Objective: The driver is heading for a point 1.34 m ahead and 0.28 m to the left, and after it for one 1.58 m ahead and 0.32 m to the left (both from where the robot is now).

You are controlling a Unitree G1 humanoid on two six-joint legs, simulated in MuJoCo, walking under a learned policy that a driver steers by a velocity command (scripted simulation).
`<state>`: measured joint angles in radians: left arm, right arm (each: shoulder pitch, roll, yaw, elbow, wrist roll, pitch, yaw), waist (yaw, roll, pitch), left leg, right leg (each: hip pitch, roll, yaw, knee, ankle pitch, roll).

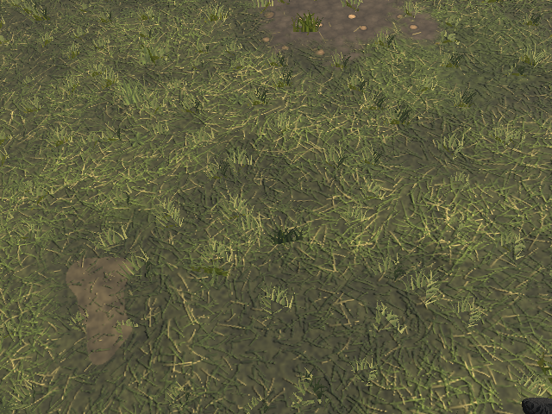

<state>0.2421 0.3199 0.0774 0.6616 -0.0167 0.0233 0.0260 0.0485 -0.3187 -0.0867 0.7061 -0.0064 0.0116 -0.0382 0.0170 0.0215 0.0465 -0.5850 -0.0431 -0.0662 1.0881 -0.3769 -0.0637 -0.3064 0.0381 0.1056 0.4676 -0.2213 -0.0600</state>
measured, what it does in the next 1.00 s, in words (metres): walks ahead, turning left: left foot, then right foot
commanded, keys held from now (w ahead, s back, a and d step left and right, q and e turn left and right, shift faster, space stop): shift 0.06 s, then q+shift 0.58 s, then shift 0.16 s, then e+shift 0.20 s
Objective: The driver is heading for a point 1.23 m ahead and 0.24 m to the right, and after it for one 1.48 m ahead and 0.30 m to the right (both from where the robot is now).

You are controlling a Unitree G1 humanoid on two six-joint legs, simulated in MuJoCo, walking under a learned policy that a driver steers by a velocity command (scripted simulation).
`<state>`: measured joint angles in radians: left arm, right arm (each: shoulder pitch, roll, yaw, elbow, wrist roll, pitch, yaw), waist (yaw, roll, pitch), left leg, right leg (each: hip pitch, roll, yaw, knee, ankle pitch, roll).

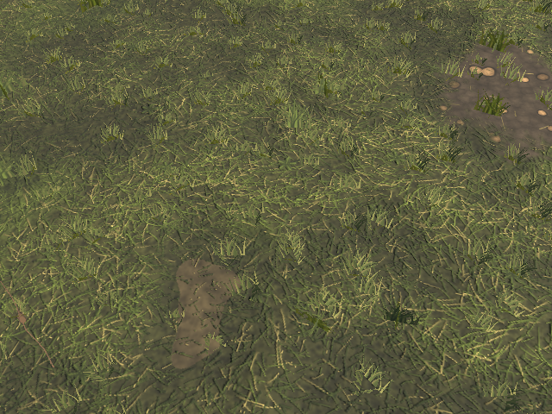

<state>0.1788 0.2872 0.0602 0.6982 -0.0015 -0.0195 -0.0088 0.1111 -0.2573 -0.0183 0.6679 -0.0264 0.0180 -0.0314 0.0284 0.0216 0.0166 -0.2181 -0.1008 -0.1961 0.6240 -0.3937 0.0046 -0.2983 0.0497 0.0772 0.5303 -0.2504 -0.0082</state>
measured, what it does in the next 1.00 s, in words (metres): walks ahead: left foot, then right foot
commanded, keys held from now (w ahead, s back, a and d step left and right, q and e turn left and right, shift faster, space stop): e+shift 0.24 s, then w+e+shift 0.12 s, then w+shift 0.24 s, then w+q+shift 0.40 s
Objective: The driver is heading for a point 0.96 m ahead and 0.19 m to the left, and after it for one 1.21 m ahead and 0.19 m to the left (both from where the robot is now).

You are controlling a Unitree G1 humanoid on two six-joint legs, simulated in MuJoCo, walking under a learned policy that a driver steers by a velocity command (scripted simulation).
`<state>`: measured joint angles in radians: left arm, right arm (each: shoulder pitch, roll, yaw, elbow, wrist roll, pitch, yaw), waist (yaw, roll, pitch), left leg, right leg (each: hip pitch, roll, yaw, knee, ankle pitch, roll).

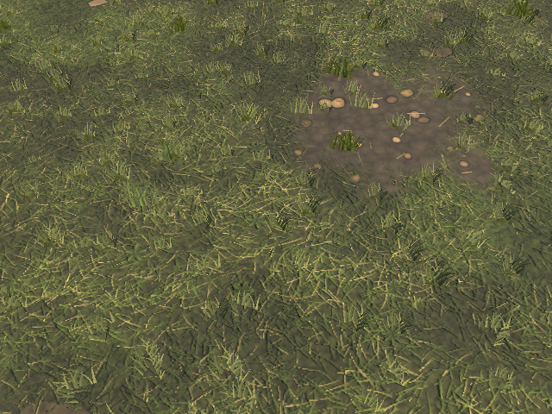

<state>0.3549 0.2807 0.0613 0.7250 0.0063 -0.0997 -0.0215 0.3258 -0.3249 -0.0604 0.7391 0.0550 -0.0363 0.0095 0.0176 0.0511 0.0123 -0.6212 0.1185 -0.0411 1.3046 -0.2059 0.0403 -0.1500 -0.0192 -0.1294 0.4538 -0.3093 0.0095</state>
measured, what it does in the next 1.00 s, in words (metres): walks ahead: left foot, then right foot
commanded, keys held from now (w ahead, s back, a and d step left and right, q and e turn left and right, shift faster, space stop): w+q+shift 0.40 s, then w+shift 0.12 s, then w+e+shift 0.32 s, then e+shift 0.16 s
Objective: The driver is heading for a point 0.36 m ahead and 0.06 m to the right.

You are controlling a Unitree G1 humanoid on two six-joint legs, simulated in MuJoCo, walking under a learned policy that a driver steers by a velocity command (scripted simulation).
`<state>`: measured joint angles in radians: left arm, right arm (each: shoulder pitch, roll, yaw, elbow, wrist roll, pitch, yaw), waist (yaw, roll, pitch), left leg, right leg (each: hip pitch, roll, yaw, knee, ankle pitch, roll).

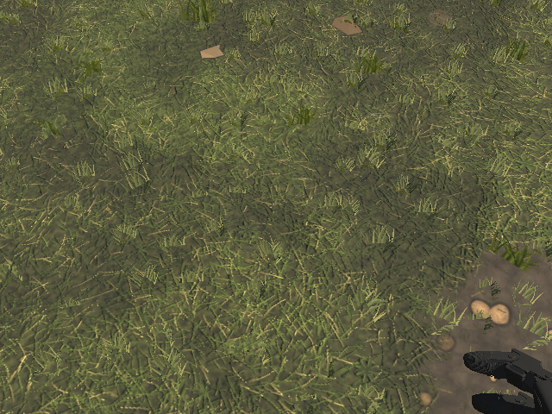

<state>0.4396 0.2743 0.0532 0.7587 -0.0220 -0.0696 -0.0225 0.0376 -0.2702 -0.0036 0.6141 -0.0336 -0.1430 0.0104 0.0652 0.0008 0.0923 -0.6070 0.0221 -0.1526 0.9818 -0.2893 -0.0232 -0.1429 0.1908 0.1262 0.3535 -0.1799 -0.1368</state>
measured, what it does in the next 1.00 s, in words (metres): walks ahead, turning right: left foot, then right foot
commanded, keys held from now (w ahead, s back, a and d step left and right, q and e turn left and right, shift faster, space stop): e+shift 0.16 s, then shift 0.84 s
